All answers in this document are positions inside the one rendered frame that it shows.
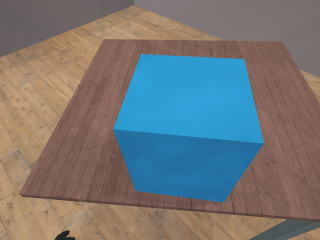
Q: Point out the robot left hand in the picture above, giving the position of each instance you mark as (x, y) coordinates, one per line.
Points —
(62, 236)

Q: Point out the table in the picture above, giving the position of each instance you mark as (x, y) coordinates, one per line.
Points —
(82, 160)

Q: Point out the carton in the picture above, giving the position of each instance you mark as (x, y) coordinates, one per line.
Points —
(188, 126)

